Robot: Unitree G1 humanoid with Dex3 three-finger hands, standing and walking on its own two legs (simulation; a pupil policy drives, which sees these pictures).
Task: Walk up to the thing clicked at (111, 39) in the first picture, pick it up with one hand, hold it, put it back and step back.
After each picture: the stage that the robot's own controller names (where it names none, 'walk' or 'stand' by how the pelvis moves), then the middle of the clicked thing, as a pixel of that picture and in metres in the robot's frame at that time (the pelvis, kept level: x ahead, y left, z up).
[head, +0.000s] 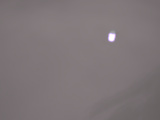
stand; (112, 35) +1.60 -0.37 -0.72
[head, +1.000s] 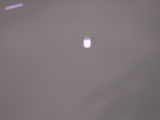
walk; (87, 41) +1.50 +0.07 -0.69
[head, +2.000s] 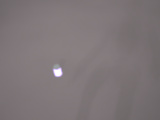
walk; (57, 70) +0.98 +0.33 -0.71
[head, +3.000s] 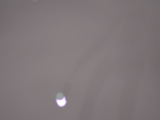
walk; (60, 99) +0.63 +0.25 -0.71
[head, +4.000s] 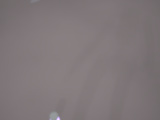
stand; (54, 118) +0.47 +0.20 -0.70
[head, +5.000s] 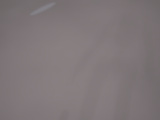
stand; out of the picture +0.43 +0.20 -0.72
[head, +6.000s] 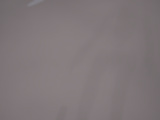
stand; out of the picture +0.40 +0.21 -0.71
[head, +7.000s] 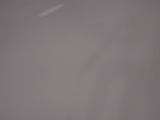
stand; out of the picture +0.39 +0.20 -0.72
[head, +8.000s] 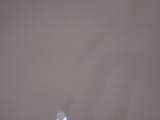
stand; (61, 118) +0.45 +0.17 -0.70
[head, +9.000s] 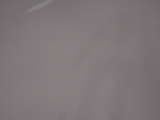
stand; out of the picture +0.39 +0.21 -0.72
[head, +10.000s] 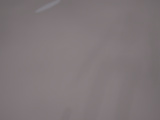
stand; out of the picture +0.44 +0.19 -0.73
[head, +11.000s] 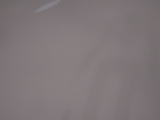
stand; out of the picture +0.42 +0.19 -0.73
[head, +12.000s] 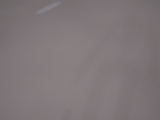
go down; out of the picture +0.43 +0.18 -0.73
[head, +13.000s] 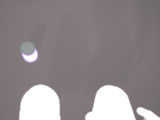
go down; (29, 52) +0.50 +0.23 -0.36
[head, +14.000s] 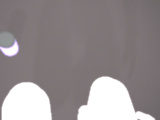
approach; (8, 44) +0.50 +0.25 -0.30
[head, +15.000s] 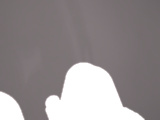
close in; out of the picture +0.48 +0.30 -0.23
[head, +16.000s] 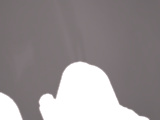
close; out of the picture +0.47 +0.31 -0.24
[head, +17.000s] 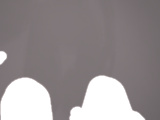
lift; out of the picture +0.40 +0.29 -0.14
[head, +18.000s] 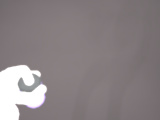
lift; (32, 90) +0.33 +0.18 +0.01
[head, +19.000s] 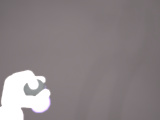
hold; (37, 95) +0.32 +0.17 -0.02
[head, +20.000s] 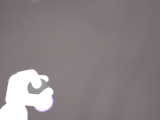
hold; (40, 94) +0.33 +0.16 -0.01
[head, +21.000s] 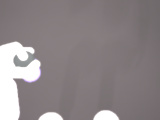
crouch; (27, 66) +0.42 +0.19 -0.07
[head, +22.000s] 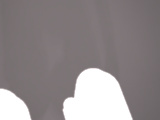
lower; out of the picture +0.48 +0.30 -0.18
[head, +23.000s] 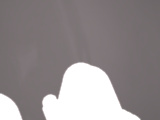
lower; out of the picture +0.45 +0.31 -0.24
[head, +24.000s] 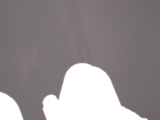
lower; out of the picture +0.44 +0.32 -0.24
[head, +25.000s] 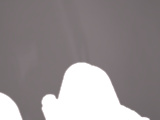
lower; out of the picture +0.45 +0.32 -0.24
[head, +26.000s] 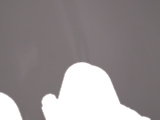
lower; out of the picture +0.45 +0.32 -0.24
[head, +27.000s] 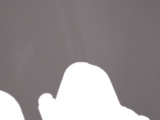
open; out of the picture +0.45 +0.30 -0.24
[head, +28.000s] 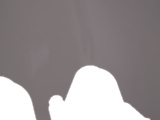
stand; out of the picture +0.45 +0.30 -0.25
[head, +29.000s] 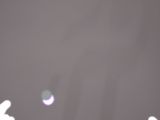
stand; (47, 97) +0.44 +0.20 -0.56
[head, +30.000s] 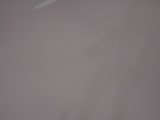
stand; out of the picture +0.41 +0.19 -0.66
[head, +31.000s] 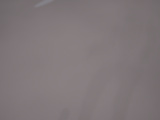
stand; out of the picture +0.41 +0.19 -0.67
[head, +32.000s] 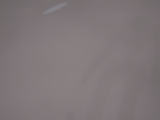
stand; out of the picture +0.43 +0.18 -0.72
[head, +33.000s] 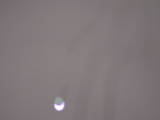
walk; (59, 103) +0.49 +0.13 -0.71
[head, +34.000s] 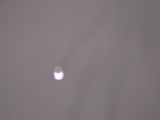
walk; (58, 72) +0.75 +0.20 -0.70
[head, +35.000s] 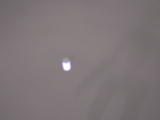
stand; (66, 64) +1.08 +0.25 -0.70
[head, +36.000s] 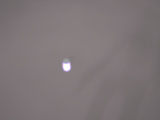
stand; (66, 64) +1.09 +0.20 -0.72
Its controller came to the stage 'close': yes
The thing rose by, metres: 0.70
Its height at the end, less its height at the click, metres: +0.00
